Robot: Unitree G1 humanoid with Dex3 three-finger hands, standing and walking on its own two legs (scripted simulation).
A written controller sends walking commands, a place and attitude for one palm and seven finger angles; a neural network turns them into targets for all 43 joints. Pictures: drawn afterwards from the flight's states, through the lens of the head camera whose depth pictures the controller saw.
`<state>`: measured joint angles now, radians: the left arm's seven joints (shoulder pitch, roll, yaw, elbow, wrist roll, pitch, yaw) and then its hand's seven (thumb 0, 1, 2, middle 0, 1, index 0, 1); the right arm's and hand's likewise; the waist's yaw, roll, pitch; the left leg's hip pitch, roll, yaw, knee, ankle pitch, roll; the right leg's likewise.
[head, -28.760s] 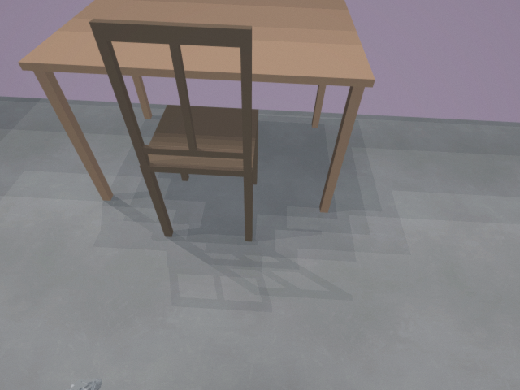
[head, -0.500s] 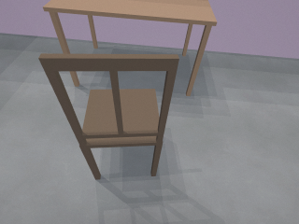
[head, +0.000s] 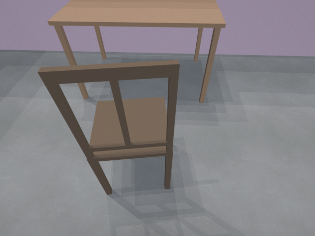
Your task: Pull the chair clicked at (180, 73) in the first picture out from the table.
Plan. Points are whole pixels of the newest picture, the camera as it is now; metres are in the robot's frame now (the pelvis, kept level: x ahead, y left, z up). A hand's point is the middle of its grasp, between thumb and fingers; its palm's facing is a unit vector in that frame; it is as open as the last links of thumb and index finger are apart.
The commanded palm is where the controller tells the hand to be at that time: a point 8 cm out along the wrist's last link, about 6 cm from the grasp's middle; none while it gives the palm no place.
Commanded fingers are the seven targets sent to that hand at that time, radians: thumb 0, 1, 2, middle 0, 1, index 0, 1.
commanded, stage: let the arm hang, fingers relaxed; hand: left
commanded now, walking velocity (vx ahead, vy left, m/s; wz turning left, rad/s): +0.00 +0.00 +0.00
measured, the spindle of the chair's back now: (122, 117) +0.53 +0.17 -0.06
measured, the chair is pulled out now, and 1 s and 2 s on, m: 0.67 0.67 0.67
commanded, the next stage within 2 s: look to check the result in 0.28 s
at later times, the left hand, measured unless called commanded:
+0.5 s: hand out of the picture -0.01 +0.15 -0.17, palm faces +0.04 -0.98 -0.18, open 7.4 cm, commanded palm none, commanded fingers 0.00 0.90 0.90 -0.20 -0.30 -0.20 -0.30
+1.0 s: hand out of the picture +0.00 +0.14 -0.17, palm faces +0.04 -0.99 -0.17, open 7.4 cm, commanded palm none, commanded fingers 0.00 0.90 0.90 -0.20 -0.30 -0.20 -0.30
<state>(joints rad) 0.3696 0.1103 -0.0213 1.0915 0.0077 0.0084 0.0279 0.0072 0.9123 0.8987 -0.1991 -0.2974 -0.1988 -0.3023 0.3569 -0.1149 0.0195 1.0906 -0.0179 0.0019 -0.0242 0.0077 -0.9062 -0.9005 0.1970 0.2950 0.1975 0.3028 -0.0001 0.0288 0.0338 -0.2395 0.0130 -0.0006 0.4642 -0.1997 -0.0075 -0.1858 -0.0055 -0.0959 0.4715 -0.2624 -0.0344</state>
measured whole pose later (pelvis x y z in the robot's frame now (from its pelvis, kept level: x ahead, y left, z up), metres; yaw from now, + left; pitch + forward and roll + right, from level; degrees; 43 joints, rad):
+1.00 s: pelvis +0.01 -0.01 +0.00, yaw +0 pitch -2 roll +0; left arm 0.33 0.11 -0.01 1.07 0.01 0.00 0.03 0.01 0.91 0.90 -0.20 -0.30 -0.20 -0.30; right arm 0.32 -0.11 0.01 1.11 -0.02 -0.01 -0.03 0.01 -0.91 -0.90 0.20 0.29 0.20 0.30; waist 0.00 0.01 0.06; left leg -0.21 0.03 -0.01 0.44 -0.20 -0.03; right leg -0.15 0.01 -0.10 0.44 -0.26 -0.05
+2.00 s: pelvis +0.01 -0.02 +0.00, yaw +0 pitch -2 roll +0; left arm 0.33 0.10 0.00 1.08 0.01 0.00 0.03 0.01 0.91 0.90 -0.20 -0.30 -0.20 -0.30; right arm 0.33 -0.11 0.01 1.12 -0.01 -0.01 -0.04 0.01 -0.91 -0.90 0.20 0.29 0.20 0.30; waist 0.00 0.01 0.06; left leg -0.20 0.03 -0.01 0.43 -0.20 -0.03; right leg -0.14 0.02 -0.10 0.44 -0.26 -0.05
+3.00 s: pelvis +0.01 -0.01 +0.00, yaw +0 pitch -2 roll +0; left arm 0.33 0.11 0.00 1.07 0.01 0.00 0.03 0.01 0.91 0.90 -0.20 -0.30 -0.20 -0.30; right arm 0.32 -0.10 0.01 1.11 -0.01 -0.01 -0.04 0.01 -0.91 -0.90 0.20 0.29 0.20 0.30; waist 0.00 0.01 0.07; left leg -0.20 0.03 -0.01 0.43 -0.20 -0.03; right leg -0.15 0.01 -0.11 0.44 -0.26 -0.05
